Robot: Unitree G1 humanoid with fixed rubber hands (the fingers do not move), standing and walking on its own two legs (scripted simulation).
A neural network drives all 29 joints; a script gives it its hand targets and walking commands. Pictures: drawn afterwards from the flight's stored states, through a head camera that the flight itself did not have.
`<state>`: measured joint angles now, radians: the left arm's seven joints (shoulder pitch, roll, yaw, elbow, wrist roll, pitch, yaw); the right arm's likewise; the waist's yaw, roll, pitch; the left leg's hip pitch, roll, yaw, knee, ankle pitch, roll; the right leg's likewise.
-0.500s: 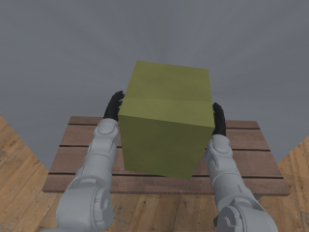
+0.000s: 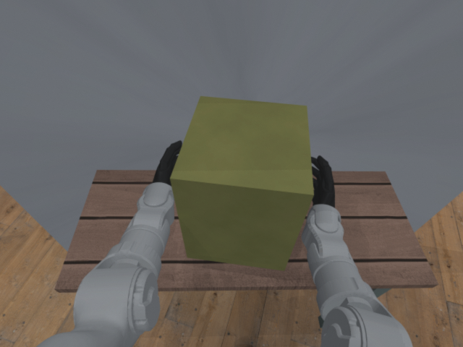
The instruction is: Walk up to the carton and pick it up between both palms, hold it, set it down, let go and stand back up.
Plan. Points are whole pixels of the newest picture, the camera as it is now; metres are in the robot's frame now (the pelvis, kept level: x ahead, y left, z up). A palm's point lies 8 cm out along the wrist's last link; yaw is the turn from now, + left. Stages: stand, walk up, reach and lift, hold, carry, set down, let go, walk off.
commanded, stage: set down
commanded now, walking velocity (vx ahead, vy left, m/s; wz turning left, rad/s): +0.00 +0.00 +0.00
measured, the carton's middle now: (243, 186) +0.41 -0.02 +0.03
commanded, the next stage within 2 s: none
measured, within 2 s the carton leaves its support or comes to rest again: rests again in 1.26 s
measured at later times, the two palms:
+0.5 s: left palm (167, 192) +0.40 +0.13 +0.02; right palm (320, 211) +0.35 -0.16 +0.02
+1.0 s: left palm (168, 197) +0.40 +0.13 +0.01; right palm (318, 218) +0.34 -0.16 +0.01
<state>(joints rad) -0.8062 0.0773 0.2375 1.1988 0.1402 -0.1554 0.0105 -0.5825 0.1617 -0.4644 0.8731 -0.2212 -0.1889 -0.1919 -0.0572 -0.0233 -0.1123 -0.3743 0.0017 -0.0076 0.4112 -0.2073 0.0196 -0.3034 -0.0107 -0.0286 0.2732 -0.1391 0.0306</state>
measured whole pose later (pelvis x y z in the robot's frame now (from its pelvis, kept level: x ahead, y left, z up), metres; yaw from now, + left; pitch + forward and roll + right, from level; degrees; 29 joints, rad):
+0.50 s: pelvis -0.01 +0.00 -0.01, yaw +1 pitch +14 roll -2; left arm -0.86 0.11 0.17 1.39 0.04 -0.30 0.03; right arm -0.60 0.15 -0.46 0.92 -0.23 -0.22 -0.20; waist -0.09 0.02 -0.17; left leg -0.54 0.00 -0.02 0.53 -0.24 0.02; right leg -0.47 -0.01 -0.05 0.40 -0.18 0.03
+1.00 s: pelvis -0.02 +0.01 -0.03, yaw +0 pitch +16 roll -3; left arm -0.93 0.13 0.09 1.52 -0.06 -0.38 0.04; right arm -0.65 0.14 -0.49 0.94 -0.26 -0.21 -0.18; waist -0.09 0.05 -0.18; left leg -0.67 0.00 -0.01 0.70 -0.30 0.03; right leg -0.61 -0.01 -0.03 0.58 -0.25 0.04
